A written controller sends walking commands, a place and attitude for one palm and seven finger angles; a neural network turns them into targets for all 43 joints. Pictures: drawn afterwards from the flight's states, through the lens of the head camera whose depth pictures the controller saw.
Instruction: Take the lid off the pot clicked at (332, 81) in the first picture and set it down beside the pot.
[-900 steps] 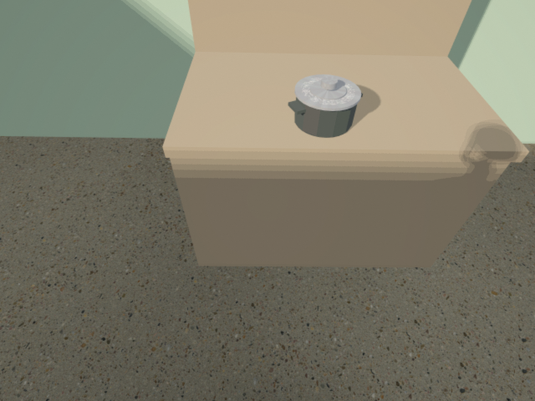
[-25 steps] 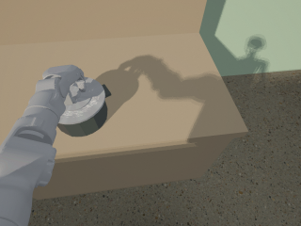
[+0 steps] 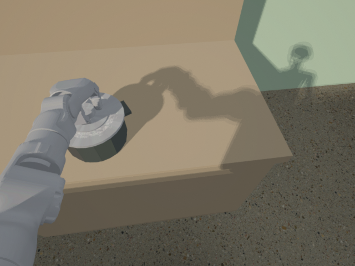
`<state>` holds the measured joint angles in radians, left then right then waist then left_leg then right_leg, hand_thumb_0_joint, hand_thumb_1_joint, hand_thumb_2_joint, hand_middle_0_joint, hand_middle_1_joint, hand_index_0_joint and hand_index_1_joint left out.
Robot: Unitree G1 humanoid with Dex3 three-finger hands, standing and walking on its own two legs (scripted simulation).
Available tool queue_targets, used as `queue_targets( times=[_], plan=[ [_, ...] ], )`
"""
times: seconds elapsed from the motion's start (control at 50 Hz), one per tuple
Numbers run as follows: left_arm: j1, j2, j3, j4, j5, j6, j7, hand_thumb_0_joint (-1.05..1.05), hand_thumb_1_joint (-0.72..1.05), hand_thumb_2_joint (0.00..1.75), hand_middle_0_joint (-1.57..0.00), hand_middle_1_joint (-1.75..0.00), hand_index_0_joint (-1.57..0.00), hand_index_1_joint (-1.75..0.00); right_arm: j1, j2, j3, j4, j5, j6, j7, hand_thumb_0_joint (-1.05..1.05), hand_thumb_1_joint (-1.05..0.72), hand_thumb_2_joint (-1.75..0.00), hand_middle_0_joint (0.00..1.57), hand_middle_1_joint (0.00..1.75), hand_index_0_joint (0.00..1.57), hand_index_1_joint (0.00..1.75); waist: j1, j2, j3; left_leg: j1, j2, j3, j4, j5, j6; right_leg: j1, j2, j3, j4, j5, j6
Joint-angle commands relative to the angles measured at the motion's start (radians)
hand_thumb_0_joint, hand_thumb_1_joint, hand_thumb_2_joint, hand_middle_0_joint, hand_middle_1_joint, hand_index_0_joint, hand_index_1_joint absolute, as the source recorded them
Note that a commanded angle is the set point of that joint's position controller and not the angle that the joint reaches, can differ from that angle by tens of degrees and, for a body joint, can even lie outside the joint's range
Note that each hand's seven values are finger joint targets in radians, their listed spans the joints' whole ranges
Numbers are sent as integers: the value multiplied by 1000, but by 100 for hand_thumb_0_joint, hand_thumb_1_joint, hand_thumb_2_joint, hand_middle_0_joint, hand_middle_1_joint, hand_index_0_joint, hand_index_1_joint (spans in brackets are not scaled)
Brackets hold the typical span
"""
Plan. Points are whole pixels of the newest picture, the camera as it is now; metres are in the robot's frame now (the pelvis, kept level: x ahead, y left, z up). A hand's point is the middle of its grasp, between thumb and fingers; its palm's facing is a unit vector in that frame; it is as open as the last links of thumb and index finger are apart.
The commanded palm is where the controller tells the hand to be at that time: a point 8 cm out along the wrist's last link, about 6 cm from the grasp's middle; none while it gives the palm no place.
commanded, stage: close the fingers and squeeze the knob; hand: left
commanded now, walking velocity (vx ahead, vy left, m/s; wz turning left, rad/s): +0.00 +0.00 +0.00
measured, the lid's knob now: (85, 111) +0.50 +0.22 +0.04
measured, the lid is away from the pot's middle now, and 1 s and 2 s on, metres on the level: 0.00 0.01 0.01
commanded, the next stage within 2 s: lift the lid straight up in 0.32 s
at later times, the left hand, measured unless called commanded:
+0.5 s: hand (81, 112) +0.47 +0.21 +0.07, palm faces -0.37 -0.08 -0.93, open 7.1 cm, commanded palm +0.47 +0.20 +0.13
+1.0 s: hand (80, 103) +0.47 +0.20 +0.10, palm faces -0.34 -0.07 -0.94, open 7.1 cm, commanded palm +0.47 +0.20 +0.17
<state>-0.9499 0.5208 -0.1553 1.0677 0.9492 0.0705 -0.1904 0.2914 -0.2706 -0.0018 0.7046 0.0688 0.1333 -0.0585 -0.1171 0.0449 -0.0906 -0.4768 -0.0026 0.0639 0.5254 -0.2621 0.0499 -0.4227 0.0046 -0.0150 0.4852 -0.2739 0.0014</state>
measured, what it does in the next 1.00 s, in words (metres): stands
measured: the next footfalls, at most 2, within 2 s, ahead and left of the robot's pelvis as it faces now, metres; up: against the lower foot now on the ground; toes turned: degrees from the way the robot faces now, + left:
none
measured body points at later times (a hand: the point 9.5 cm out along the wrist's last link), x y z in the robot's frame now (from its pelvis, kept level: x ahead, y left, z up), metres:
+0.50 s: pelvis +0.00 +0.00 +0.00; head +0.06 -0.01 +0.45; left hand +0.48 +0.21 +0.12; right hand +0.04 -0.27 -0.13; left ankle -0.01 +0.09 -0.73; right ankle -0.03 -0.12 -0.73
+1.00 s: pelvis +0.00 +0.00 +0.00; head +0.05 -0.02 +0.45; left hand +0.48 +0.20 +0.15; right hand +0.06 -0.27 -0.13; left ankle -0.01 +0.09 -0.73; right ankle -0.03 -0.12 -0.73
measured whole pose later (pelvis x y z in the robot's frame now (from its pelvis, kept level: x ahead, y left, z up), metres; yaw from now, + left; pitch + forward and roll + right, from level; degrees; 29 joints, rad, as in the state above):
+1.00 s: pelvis +0.00 +0.00 +0.00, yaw +1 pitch +10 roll -1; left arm -0.98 0.51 -0.18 1.02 0.94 0.11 -0.23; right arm 0.28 -0.27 0.01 0.71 0.07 0.09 -0.07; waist -0.11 0.05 -0.08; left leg -0.42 -0.01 0.05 0.49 -0.24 0.05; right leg -0.36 0.00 -0.03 0.45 -0.26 0.00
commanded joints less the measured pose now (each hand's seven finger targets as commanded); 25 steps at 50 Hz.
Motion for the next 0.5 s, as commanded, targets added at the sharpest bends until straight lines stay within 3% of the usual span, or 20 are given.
queue_targets(
  times=[0.0,0.04,0.08,0.12,0.16,0.22,0.24,0.28,0.3,0.32,0.34,0.38,0.4,0.42,0.44,0.48],
  plan=[
    [-490,271,69,-197,17,-4,38,0,57,69,-77,-103,-82,-104,62,-159,-56,-84,-7,-16,-12,0,-90,-90,20,30,20,30,-1,32,-415,364,-3,-59,14,468,31,52,30,-13,-19,395,-36],
    [-473,218,39,-192,13,0,39,0,59,70,-77,-103,-83,-105,60,-153,-60,-85,-8,-17,-7,0,-90,-90,20,30,20,30,-5,40,-401,382,1,-62,16,481,30,23,31,-18,-23,375,-35],
    [-473,244,64,-192,13,-2,39,0,61,71,-78,-104,-84,-105,59,-156,-61,-83,-8,-17,-8,0,-90,-90,20,30,20,30,-1,10,-404,377,0,-65,18,492,32,31,33,-16,-25,383,-36],
    [-496,210,30,-204,10,4,38,0,64,72,-79,-104,-85,-105,60,-156,-59,-82,-7,-16,-7,0,-90,-90,20,30,20,30,-9,15,-410,381,-1,-64,13,469,30,23,34,-20,-23,372,-34],
    [-482,255,67,-187,11,8,41,0,66,73,-80,-105,-85,-106,64,-159,-59,-78,-8,-17,-8,0,-90,-90,20,30,20,30,-2,15,-404,375,-2,-64,13,457,30,34,34,-18,-23,371,-36],
    [-502,226,44,-222,10,3,37,0,69,75,-81,-105,-86,-107,59,-155,-59,-83,-10,-18,-7,0,-90,-90,20,30,20,30,-4,23,-429,390,-2,-67,14,491,32,42,33,-17,-22,394,-34],
    [-471,221,45,-185,7,8,36,0,70,75,-81,-105,-87,-107,60,-154,-60,-78,-9,-17,-6,0,-90,-90,20,30,20,30,-5,13,-398,380,-1,-63,17,479,32,34,33,-19,-26,385,-34],
    [-483,253,67,-198,11,3,36,0,73,76,-82,-106,-88,-107,58,-157,-56,-81,-8,-17,-9,0,-90,-90,20,30,20,30,0,5,-411,372,-3,-68,13,488,32,50,33,-15,-25,394,-37],
    [-480,204,28,-177,5,9,33,0,74,76,-83,-106,-88,-108,61,-156,-57,-78,-10,-17,-7,0,-90,-90,20,30,20,30,-11,21,-381,368,-1,-62,13,474,31,30,33,-18,-25,383,-35],
    [-485,234,49,-172,10,11,35,0,74,77,-83,-106,-88,-108,67,-160,-57,-72,-7,-16,-8,0,-90,-90,20,30,20,30,-9,-1,-382,364,0,-66,12,456,31,27,35,-20,-26,371,-35],
    [-481,224,38,-153,12,15,35,0,75,77,-83,-106,-88,-108,63,-160,-55,-74,-6,-16,-9,0,-90,-90,20,30,20,30,-9,5,-365,349,-3,-63,9,431,29,21,35,-21,-26,356,-37],
    [-518,214,35,-198,15,7,35,0,76,77,-83,-107,-89,-108,59,-155,-58,-76,-7,-21,-10,0,-90,-90,20,30,20,30,-9,32,-394,377,-2,-70,11,454,30,13,34,-18,-27,353,-40],
    [-496,191,17,-164,13,13,33,0,76,77,-83,-107,-89,-108,67,-156,-57,-72,-8,-20,-9,0,-90,-90,20,30,20,30,-15,16,-379,371,-1,-68,12,443,30,9,36,-21,-26,349,-38],
    [-511,228,45,-188,12,12,34,0,77,77,-83,-107,-89,-108,67,-159,-59,-72,-8,-21,-11,0,-90,-90,20,30,20,30,-10,6,-395,369,-2,-65,11,428,33,25,36,-17,-29,356,-36],
    [-546,260,61,-221,11,9,36,0,77,77,-83,-107,-89,-108,65,-159,-55,-76,-8,-22,-11,0,-90,-90,20,30,20,30,-7,36,-412,373,-3,-67,5,424,31,45,32,-13,-28,361,-38],
    [-586,233,48,-308,11,-10,34,0,77,77,-83,-107,-89,-108,60,-148,-61,-85,-11,-32,-15,0,-90,-90,20,30,20,30,-7,69,-491,447,1,-80,15,528,31,46,33,-13,-25,394,-39]
  ],
)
